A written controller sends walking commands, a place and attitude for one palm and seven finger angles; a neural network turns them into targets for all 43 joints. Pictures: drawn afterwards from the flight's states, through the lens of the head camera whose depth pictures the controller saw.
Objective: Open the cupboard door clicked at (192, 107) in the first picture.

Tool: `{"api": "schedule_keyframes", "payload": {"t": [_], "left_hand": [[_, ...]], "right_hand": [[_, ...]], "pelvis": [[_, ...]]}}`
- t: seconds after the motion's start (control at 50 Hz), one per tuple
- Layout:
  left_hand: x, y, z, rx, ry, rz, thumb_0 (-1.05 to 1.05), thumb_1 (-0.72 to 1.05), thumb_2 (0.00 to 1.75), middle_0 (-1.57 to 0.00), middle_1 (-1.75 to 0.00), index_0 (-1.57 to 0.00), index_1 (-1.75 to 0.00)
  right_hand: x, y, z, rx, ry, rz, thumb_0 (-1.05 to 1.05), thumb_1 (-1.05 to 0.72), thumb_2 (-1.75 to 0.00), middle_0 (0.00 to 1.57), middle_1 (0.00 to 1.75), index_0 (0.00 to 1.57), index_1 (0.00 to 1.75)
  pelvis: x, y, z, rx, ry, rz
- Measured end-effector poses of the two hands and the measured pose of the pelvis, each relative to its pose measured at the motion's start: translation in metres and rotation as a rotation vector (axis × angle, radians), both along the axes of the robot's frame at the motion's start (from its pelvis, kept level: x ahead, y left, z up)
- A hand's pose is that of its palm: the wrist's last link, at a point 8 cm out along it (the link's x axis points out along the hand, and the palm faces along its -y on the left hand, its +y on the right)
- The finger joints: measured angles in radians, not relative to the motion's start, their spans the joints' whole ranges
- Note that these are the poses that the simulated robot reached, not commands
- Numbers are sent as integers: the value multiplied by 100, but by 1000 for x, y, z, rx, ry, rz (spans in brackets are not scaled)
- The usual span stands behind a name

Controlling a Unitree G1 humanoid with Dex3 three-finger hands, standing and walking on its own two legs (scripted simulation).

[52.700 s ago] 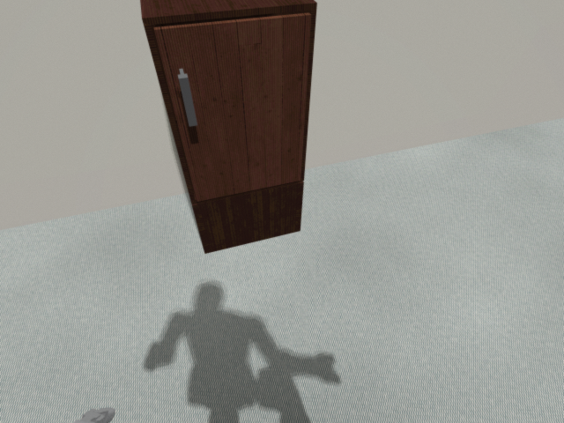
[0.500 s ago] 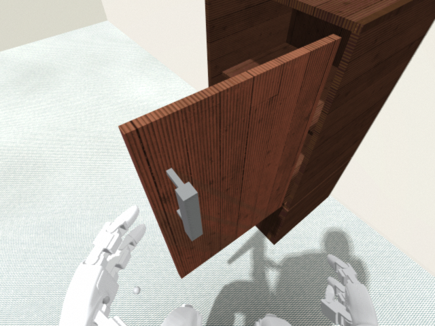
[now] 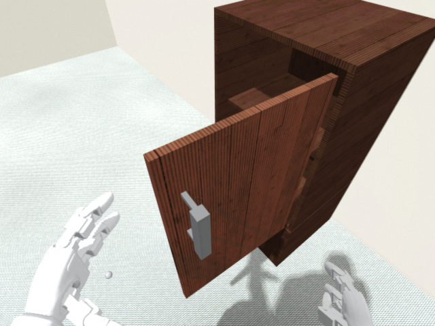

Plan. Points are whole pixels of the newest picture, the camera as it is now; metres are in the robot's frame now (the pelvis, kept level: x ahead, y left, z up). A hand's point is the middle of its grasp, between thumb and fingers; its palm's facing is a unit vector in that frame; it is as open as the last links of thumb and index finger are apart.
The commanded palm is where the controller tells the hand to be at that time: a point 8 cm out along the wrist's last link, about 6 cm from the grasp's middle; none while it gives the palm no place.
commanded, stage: draw the hand back to the body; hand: left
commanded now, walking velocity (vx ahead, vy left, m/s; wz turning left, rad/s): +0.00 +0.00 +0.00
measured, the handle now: (195, 225) +0.29 +0.07 +0.05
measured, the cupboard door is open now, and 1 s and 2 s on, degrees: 87 87 87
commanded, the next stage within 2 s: step back with the hand held close in 1.06 s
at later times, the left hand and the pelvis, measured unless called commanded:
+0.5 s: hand (49, 214) +0.22 +0.25 +0.18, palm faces +0.35 -0.84 -0.42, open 11.2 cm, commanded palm +0.17 +0.29 +0.20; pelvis +0.03 +0.01 +0.05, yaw -1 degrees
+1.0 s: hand (41, 203) +0.22 +0.24 +0.20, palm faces +0.41 -0.82 -0.40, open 7.5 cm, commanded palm +0.17 +0.29 +0.23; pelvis +0.03 -0.01 +0.06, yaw -2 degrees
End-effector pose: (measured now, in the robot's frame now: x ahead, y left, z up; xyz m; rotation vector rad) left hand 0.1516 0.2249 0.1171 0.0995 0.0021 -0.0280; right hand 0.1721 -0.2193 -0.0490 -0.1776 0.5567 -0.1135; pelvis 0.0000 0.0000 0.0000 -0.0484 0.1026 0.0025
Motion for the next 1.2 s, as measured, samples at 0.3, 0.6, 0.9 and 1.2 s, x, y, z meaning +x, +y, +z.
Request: {"api": "schedule_keyframes", "payload": {"t": [0.3,0.6,0.9,1.2], "left_hand": [[13,38,45,295,37,301,-1,-5,49,-17,-30,-17,-30],[33,67,98,365,-100,411,0,46,71,-19,-30,-19,-30],[32,63,104,342,-112,446,1,85,88,-20,-30,-21,-30],[21,54,112,356,-145,450,1,89,90,-21,-30,-21,-30]], "right_hand": [[13,15,16,-25,66,0,1,-91,-90,21,30,20,30],[33,15,29,-18,76,36,1,-91,-90,21,30,20,30],[25,-10,31,-30,116,15,1,-91,-90,21,30,20,30],[12,-20,28,-19,115,0,1,-91,-90,21,30,20,30]], "pelvis": [[22,11,32,18,-74,-15],[34,10,51,32,-142,-27],[27,-3,57,37,-178,-33],[17,-13,59,36,-203,-34]]}}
